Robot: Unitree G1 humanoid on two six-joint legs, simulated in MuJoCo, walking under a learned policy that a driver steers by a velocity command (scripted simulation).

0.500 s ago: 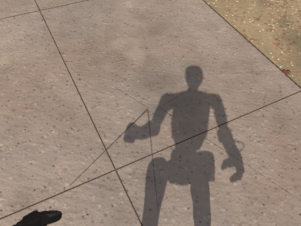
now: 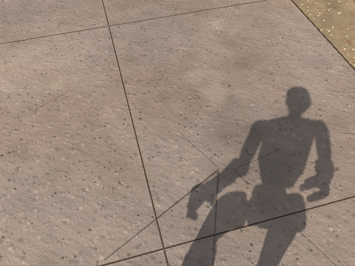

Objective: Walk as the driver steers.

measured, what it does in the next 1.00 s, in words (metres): steps on the spot: left foot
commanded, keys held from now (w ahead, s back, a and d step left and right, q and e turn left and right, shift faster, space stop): no key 1.00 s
